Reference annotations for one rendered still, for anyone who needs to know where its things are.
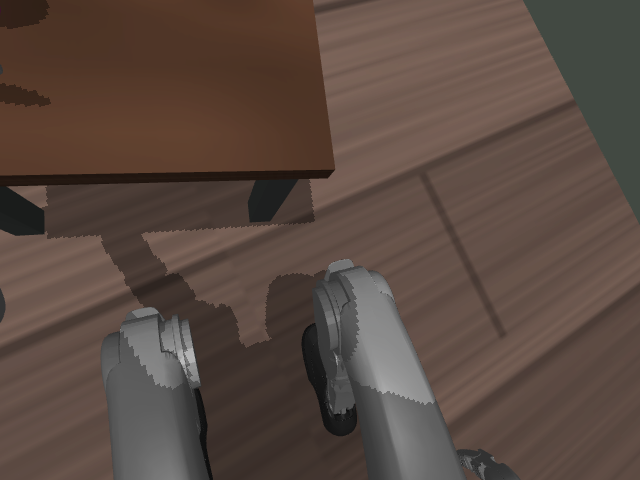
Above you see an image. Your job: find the right robot hand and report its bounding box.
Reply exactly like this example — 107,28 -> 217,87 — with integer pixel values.
456,449 -> 521,480

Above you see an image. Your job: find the left robot foot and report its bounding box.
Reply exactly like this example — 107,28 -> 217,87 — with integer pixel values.
194,388 -> 213,480

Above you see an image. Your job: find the right robot foot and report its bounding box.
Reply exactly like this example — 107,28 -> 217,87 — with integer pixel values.
302,323 -> 357,436

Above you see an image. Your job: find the coffee table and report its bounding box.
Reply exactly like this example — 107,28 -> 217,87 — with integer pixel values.
0,0 -> 335,236

